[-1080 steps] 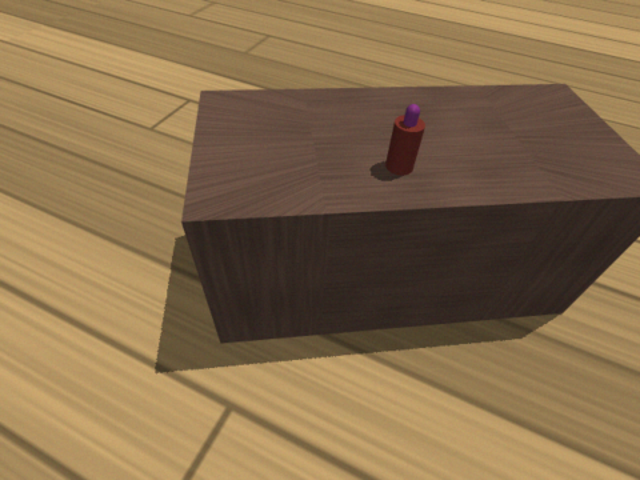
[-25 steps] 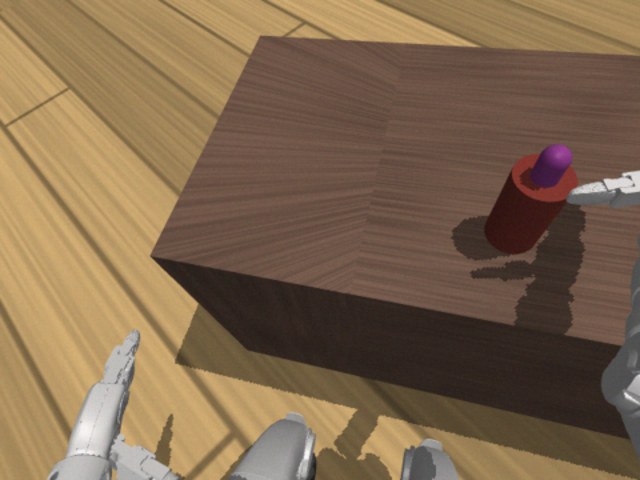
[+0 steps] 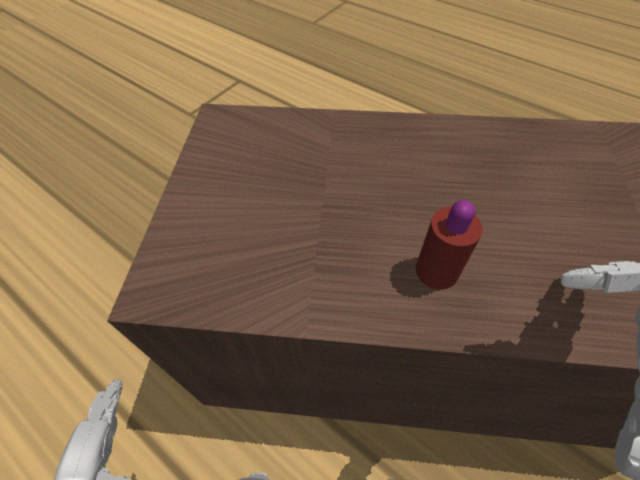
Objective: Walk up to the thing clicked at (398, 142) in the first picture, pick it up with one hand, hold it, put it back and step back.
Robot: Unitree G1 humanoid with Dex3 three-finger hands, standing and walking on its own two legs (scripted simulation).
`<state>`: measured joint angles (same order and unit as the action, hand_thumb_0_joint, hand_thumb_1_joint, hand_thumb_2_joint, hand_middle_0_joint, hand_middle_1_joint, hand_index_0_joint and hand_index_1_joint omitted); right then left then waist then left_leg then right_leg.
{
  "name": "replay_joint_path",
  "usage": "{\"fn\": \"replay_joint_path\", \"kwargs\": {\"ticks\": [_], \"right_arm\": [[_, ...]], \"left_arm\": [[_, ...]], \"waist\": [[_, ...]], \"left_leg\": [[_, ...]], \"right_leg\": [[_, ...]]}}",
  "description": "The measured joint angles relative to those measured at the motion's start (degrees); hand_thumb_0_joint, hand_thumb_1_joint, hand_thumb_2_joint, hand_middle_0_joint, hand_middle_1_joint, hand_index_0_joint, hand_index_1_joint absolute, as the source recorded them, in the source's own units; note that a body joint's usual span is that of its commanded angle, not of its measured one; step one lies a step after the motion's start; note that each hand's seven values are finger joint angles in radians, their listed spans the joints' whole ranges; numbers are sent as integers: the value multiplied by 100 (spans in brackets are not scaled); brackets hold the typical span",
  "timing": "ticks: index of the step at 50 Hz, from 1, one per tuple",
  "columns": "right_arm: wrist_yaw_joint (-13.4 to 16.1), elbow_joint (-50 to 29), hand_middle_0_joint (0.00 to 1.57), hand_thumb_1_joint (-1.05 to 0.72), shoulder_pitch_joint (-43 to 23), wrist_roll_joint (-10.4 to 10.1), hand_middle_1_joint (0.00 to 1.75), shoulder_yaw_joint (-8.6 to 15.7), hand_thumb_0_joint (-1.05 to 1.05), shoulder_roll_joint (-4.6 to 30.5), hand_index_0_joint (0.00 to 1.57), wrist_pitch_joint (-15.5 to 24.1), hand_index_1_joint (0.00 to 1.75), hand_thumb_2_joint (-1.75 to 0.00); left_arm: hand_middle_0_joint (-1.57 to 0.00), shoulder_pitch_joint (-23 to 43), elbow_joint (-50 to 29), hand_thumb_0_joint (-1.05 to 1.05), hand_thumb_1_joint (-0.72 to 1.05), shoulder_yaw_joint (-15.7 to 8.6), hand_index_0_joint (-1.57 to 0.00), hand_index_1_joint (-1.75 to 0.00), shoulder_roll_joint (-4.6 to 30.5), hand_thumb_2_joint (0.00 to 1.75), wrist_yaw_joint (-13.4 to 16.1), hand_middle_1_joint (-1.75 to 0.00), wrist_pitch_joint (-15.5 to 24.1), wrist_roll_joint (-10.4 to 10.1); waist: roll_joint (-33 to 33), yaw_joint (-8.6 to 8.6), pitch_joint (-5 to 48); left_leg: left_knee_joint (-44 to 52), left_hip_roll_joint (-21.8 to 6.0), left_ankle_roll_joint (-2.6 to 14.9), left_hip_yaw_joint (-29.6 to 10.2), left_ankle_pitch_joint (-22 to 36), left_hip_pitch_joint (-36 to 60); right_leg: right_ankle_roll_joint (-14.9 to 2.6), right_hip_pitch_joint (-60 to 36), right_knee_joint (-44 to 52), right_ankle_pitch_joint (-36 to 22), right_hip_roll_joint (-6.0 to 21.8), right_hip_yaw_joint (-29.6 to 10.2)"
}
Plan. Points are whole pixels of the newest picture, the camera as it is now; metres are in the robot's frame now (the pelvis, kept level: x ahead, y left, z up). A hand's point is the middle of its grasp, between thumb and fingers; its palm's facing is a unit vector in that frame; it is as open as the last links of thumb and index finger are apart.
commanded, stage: sink last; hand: right
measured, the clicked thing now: (449, 241) +0.48 -0.17 -0.04
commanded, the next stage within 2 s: home in 0.84 s
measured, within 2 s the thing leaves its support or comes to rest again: neither
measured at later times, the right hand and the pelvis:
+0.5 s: hand (571, 457) +0.18 -0.23 +0.02, palm faces +0.31 +0.89 -0.34, open 17.2 cm; pelvis +0.01 +0.02 +0.01, yaw -2 degrees
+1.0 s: hand out of the picture +0.16 -0.24 +0.02, palm faces +0.34 +0.87 -0.36, open 17.4 cm; pelvis -0.01 +0.03 +0.01, yaw -2 degrees
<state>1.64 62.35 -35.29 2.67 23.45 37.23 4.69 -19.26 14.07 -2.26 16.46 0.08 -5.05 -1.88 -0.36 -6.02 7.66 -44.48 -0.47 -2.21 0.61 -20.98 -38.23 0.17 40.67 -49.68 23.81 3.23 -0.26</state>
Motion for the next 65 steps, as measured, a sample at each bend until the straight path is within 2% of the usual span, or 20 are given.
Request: {"fn": "replay_joint_path", "kwargs": {"ticks": [3,7,12,15,18,27,30,36,45,50,53,56,61,65], "right_arm": [[6,-833,6,51,834,-184,6,-266,-1,-396,6,-200,6,-5],[13,-2367,7,49,2180,-403,6,-621,-1,-997,6,-429,6,-6],[106,-4150,7,48,3725,-578,6,-945,-1,-1581,6,-654,6,-6],[198,-4892,7,47,4442,-637,6,-1049,-1,-1771,6,-682,6,-6],[265,-5408,7,47,5038,-671,6,-1128,-1,-1893,6,-685,6,-6],[231,-6625,7,49,6467,-705,6,-1358,-1,-2180,6,-614,6,-6],[227,-6722,6,49,6611,-697,6,-1362,-1,-2233,6,-602,6,-6],[200,-6458,6,51,6409,-652,6,-1236,-1,-2264,6,-519,6,-6],[239,-6296,6,53,6233,-634,6,-992,-1,-2127,6,-336,7,-6],[226,-6161,6,52,6246,-614,6,-1016,-1,-2153,6,-229,7,-6],[207,-6036,6,50,6243,-601,7,-1094,-1,-2199,6,-216,7,-7],[203,-5882,6,50,6217,-567,6,-1254,-1,-2294,6,-191,7,-8],[156,-5508,6,50,6100,-493,6,-1726,-1,-2539,6,-255,7,-8],[117,-5239,6,51,5997,-444,6,-2096,-1,-2733,6,-428,6,-7]], "left_arm": [[-6,-25,85,-1,-53,64,-6,-5,-133,8,-4,-5,-8,-56],[-6,-98,154,-1,-54,152,-6,-5,-289,8,5,-5,-68,-142],[-7,-168,277,-1,-53,-45,-6,-6,-316,8,167,-5,-100,-195],[-7,-172,327,-1,-53,-276,-6,-6,-226,8,328,-5,-69,-189],[-6,-178,347,-1,-52,-395,-6,-6,-140,8,455,-5,16,-164],[-6,-283,285,-1,-50,-437,-6,-6,-239,7,526,-5,242,-95],[-6,-353,126,-1,-50,-459,-6,-6,-268,7,575,-6,320,-83],[-6,-396,105,-1,-50,-507,-6,-6,-256,6,626,-6,479,-45],[-6,-510,135,-1,-51,-441,-6,-6,-278,7,614,-6,558,-12],[-6,-466,129,-1,-50,-390,-6,-7,-302,8,587,-6,601,-11],[-8,-427,148,-1,-44,-288,-8,-9,-346,15,571,-9,615,-13],[-10,-334,176,-1,-32,-72,-10,-12,-453,26,548,-12,648,-4],[-13,-170,185,-1,-2,249,-13,-17,-671,45,462,-17,689,46],[-15,-156,149,0,25,244,-15,-20,-685,57,437,-20,683,45]], "waist": [[-54,162,84],[-115,362,110],[-144,542,-39],[-153,610,-149],[-143,666,-225],[-201,788,-227],[-226,810,-245],[-195,811,-277],[-116,775,-323],[-119,745,-310],[-107,738,-317],[-84,727,-342],[-67,671,-370],[-40,621,-394]], "left_leg": [[154,-25,15,-5,2,284],[269,-72,1,-23,-34,628],[327,-123,-10,-21,-80,1013],[326,-134,5,-13,-101,1176],[301,-135,27,0,-115,1260],[134,-145,98,78,-176,1261],[53,-166,112,99,-204,1252],[-94,-181,145,100,-224,1145],[-152,-149,167,74,-207,1107],[-149,-140,150,38,-187,1094],[-152,-138,138,25,-177,1078],[-175,-134,131,8,-167,1018],[-240,-146,108,2,-163,884],[-293,-160,85,-13,-180,830]], "right_leg": [[0,-296,181,-16,-25,17],[-5,-674,370,-21,-71,46],[-2,-1097,527,-36,-120,53],[14,-1278,575,-48,-131,46],[36,-1383,608,-70,-132,34],[107,-1417,586,-122,-142,-50],[124,-1423,566,-140,-164,-73],[154,-1357,518,-181,-178,-81],[179,-1340,468,-186,-146,-59],[162,-1331,446,-178,-138,-24],[149,-1311,422,-172,-136,-11],[140,-1251,383,-166,-131,4],[118,-1101,285,-151,-144,6],[97,-1040,214,-121,-157,18]]}}
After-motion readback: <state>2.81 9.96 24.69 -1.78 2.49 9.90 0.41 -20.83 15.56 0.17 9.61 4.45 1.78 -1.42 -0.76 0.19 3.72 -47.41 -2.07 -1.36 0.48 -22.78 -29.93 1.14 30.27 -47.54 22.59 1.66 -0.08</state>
